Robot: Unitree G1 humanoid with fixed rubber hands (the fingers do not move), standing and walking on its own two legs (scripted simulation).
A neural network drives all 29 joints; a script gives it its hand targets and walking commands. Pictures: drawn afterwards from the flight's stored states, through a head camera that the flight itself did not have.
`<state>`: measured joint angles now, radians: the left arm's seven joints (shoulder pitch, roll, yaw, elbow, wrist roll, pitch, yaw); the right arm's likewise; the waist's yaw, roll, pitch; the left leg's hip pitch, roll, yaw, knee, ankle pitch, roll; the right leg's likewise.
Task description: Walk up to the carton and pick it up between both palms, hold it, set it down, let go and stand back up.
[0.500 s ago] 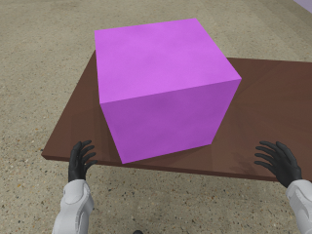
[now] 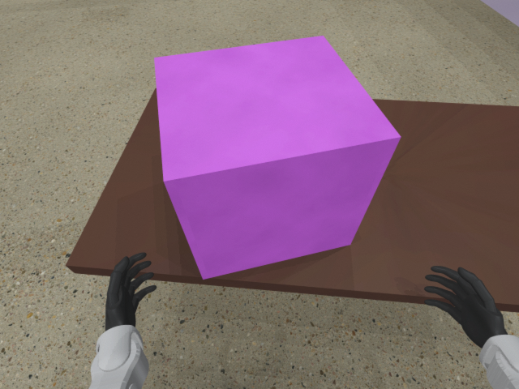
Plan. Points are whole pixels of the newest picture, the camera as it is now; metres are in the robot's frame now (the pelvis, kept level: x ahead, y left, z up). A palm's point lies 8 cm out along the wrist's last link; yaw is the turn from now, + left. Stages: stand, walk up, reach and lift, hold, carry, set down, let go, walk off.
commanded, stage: set down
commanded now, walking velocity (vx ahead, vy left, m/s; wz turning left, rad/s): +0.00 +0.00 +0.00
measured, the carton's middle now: (261, 160) +0.50 +0.06 +0.04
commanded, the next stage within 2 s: none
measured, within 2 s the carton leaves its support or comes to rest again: neither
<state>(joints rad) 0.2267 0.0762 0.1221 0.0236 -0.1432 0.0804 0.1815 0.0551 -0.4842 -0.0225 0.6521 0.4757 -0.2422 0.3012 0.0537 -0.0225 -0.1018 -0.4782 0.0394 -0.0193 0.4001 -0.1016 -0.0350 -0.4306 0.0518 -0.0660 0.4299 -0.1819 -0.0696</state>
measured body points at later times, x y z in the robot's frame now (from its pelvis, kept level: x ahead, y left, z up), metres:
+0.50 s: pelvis +0.02 +0.01 +0.00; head +0.07 +0.03 +0.45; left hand +0.23 +0.24 -0.02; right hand +0.25 -0.28 -0.03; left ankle +0.05 +0.15 -0.74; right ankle +0.01 -0.07 -0.74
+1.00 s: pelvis +0.03 +0.01 +0.00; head +0.08 +0.04 +0.45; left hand +0.21 +0.25 -0.06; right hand +0.22 -0.25 -0.06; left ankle +0.05 +0.15 -0.74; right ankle +0.01 -0.07 -0.74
